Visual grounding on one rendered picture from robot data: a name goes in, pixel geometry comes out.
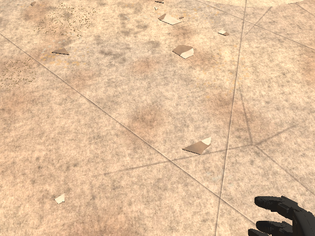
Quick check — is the right robot hand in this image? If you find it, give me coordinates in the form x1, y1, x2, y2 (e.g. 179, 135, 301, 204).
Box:
248, 196, 315, 236

